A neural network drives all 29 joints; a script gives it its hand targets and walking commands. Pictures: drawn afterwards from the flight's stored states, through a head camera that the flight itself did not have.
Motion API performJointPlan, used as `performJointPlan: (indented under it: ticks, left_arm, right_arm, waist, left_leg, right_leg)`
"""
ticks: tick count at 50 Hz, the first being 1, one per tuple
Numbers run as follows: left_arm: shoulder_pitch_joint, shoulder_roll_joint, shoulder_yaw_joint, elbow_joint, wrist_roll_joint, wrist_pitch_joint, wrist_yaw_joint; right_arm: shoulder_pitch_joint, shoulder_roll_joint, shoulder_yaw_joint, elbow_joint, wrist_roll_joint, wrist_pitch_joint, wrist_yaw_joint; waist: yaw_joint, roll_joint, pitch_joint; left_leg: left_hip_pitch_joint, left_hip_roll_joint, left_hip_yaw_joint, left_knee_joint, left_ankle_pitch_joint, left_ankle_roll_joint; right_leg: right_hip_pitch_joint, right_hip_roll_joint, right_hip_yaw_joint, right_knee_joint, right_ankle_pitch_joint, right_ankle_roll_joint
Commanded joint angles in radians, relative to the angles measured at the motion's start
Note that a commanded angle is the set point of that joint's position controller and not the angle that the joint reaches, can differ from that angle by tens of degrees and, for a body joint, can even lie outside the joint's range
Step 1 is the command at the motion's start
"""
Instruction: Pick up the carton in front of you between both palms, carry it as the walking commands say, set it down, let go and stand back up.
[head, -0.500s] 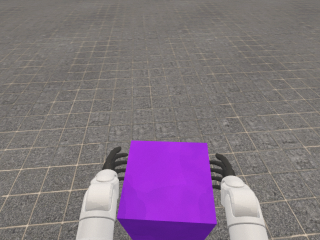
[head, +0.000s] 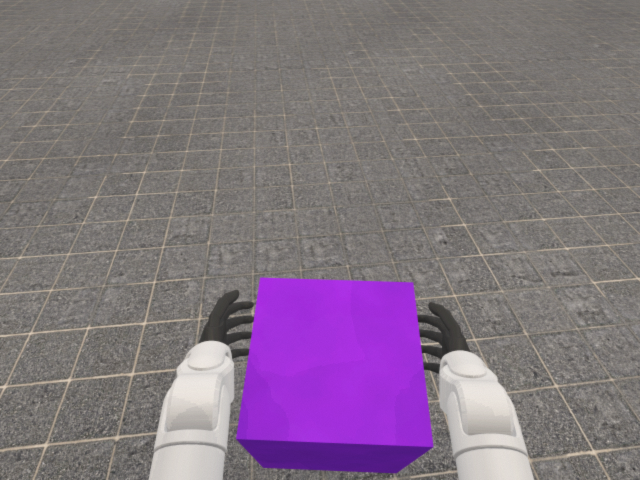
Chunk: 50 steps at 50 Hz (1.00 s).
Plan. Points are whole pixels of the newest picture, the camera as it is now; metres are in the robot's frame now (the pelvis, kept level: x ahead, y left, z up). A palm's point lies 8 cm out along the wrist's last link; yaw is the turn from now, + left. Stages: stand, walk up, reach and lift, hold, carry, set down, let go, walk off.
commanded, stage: hold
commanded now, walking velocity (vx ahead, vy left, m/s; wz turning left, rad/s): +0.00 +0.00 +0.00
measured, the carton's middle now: (332, 381) +0.30 +0.01 -0.08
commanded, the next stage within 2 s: set down in 0.42 s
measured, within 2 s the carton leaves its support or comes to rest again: neither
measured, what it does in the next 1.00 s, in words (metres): shifts its weight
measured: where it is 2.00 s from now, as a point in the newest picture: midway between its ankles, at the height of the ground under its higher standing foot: outside the picture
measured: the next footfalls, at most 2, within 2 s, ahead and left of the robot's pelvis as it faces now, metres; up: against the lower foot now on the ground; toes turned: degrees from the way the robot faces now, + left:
none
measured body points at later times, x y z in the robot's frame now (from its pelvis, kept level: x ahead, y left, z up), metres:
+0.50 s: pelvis +0.00 +0.06 +0.01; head -0.03 +0.09 +0.46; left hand +0.33 +0.16 +0.04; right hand +0.27 -0.14 +0.04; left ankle +0.08 +0.16 -0.73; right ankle -0.05 -0.08 -0.73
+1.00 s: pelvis -0.03 +0.06 -0.05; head +0.14 +0.05 +0.36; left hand +0.36 +0.16 -0.12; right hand +0.32 -0.14 -0.13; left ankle +0.08 +0.16 -0.73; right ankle -0.04 -0.08 -0.73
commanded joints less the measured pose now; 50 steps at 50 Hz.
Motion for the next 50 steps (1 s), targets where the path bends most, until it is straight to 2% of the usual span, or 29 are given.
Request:
performJointPlan:
  ticks: [1, 3, 4, 5, 8, 10, 15, 22, 25, 29, 33, 37, 40, 44, 47, 50]
  left_arm:
    - [-0.392, -0.907, -0.553, -0.040, -0.236, -0.040, -0.250]
    - [-0.398, -0.911, -0.551, -0.015, -0.232, -0.051, -0.254]
    - [-0.411, -0.916, -0.552, -0.005, -0.227, -0.054, -0.258]
    - [-0.406, -0.928, -0.547, 0.009, -0.218, -0.054, -0.257]
    - [-0.389, -0.946, -0.503, 0.074, -0.184, -0.050, -0.254]
    - [-0.395, -0.958, -0.479, 0.120, -0.169, -0.048, -0.259]
    - [-0.440, -0.990, -0.458, 0.180, -0.167, -0.048, -0.275]
    - [-0.510, -1.013, -0.485, 0.176, -0.187, -0.043, -0.297]
    - [-0.575, -1.053, -0.472, 0.202, -0.193, -0.041, -0.293]
    - [-0.666, -1.072, -0.352, 0.327, -0.154, -0.058, -0.277]
    - [-0.732, -1.004, -0.150, 0.468, -0.059, -0.096, -0.233]
    - [-0.718, -0.886, 0.031, 0.534, 0.056, -0.159, -0.177]
    - [-0.677, -0.814, 0.074, 0.542, 0.096, -0.243, -0.153]
    - [-0.693, -0.829, -0.014, 0.531, 0.069, -0.394, -0.140]
    - [-0.753, -0.881, -0.113, 0.525, 0.034, -0.499, -0.130]
    - [-0.822, -0.945, -0.223, 0.482, 0.003, -0.556, -0.133]
  right_arm:
    - [-0.433, 0.870, 0.462, -0.088, 0.211, -0.097, 0.218]
    - [-0.465, 0.884, 0.465, -0.072, 0.223, -0.108, 0.224]
    - [-0.483, 0.895, 0.469, -0.054, 0.228, -0.109, 0.228]
    - [-0.513, 0.905, 0.486, -0.054, 0.240, -0.108, 0.239]
    - [-0.573, 0.924, 0.508, -0.034, 0.272, -0.098, 0.269]
    - [-0.600, 0.923, 0.502, -0.013, 0.272, -0.094, 0.283]
    - [-0.630, 0.929, 0.470, 0.022, 0.261, -0.095, 0.301]
    - [-0.637, 0.946, 0.420, 0.052, 0.231, -0.101, 0.313]
    - [-0.685, 0.910, 0.368, 0.100, 0.197, -0.113, 0.331]
    - [-0.800, 0.859, 0.255, 0.233, 0.125, -0.154, 0.363]
    - [-0.890, 0.786, 0.082, 0.386, 0.017, -0.210, 0.364]
    - [-0.885, 0.668, -0.064, 0.475, -0.088, -0.271, 0.328]
    - [-0.839, 0.593, -0.103, 0.492, -0.126, -0.341, 0.309]
    - [-0.826, 0.599, -0.033, 0.489, -0.087, -0.476, 0.296]
    - [-0.888, 0.653, 0.084, 0.464, -0.020, -0.573, 0.285]
    - [-0.971, 0.731, 0.238, 0.408, 0.057, -0.622, 0.275]
  waist:
    - [-0.050, -0.055, -0.242]
    - [-0.040, -0.027, -0.255]
    - [-0.034, -0.041, -0.254]
    - [-0.019, -0.020, -0.239]
    - [0.013, -0.018, -0.222]
    - [0.019, -0.014, -0.190]
    - [0.003, 0.015, -0.182]
    - [-0.030, 0.036, -0.223]
    - [-0.050, 0.056, -0.213]
    - [-0.038, 0.072, -0.187]
    - [-0.016, 0.065, -0.155]
    - [0.011, 0.056, -0.135]
    - [0.015, 0.041, -0.195]
    - [-0.004, 0.030, -0.369]
    - [-0.014, 0.029, -0.582]
    - [0.003, -0.001, -0.853]
  left_leg:
    - [0.398, -0.135, -0.114, 0.020, 0.273, 0.019]
    - [0.365, -0.148, -0.106, 0.007, 0.247, 0.010]
    - [0.363, -0.149, -0.105, -0.002, 0.194, 0.008]
    - [0.364, -0.158, -0.100, -0.008, 0.168, 0.004]
    - [0.368, -0.165, -0.100, -0.029, 0.111, 0.009]
    - [0.366, -0.166, -0.096, -0.040, 0.073, 0.008]
    - [0.424, -0.153, -0.091, -0.059, 0.029, 0.001]
    - [0.488, -0.122, -0.108, -0.081, -0.005, -0.013]
    - [0.486, -0.106, -0.130, -0.087, -0.080, -0.026]
    - [0.453, -0.089, -0.173, -0.087, -0.242, -0.029]
    - [0.388, -0.076, -0.204, -0.049, -0.301, -0.022]
    - [0.273, -0.090, -0.195, 0.034, -0.236, -0.021]
    - [0.172, -0.107, -0.168, 0.112, -0.089, -0.026]
    - [0.079, -0.123, -0.145, 0.253, 0.141, -0.023]
    - [0.043, -0.133, -0.133, 0.377, 0.251, -0.023]
    - [0.007, -0.144, -0.112, 0.498, 0.334, -0.024]
  right_leg:
    - [-0.094, 0.043, 0.236, -0.196, 0.497, 0.022]
    - [-0.023, 0.049, 0.232, -0.194, 0.528, 0.033]
    - [-0.023, 0.050, 0.225, -0.207, 0.447, 0.034]
    - [-0.038, 0.051, 0.224, -0.206, 0.424, 0.039]
    - [-0.067, 0.056, 0.216, -0.223, 0.337, 0.045]
    - [-0.097, 0.057, 0.211, -0.235, 0.282, 0.045]
    - [-0.176, 0.069, 0.200, -0.254, 0.165, 0.030]
    - [-0.213, 0.094, 0.183, -0.256, 0.081, 0.007]
    - [-0.245, 0.098, 0.178, -0.237, 0.015, -0.012]
    - [-0.307, 0.099, 0.179, -0.173, -0.064, -0.022]
    - [-0.403, 0.101, 0.184, -0.085, -0.080, -0.027]
    - [-0.530, 0.103, 0.181, -0.001, -0.054, -0.022]
    - [-0.622, 0.110, 0.177, 0.049, 0.010, -0.011]
    - [-0.759, 0.136, 0.159, 0.148, 0.079, 0.004]
    - [-0.867, 0.158, 0.146, 0.240, 0.128, 0.019]
    - [-0.949, 0.174, 0.131, 0.332, 0.186, 0.048]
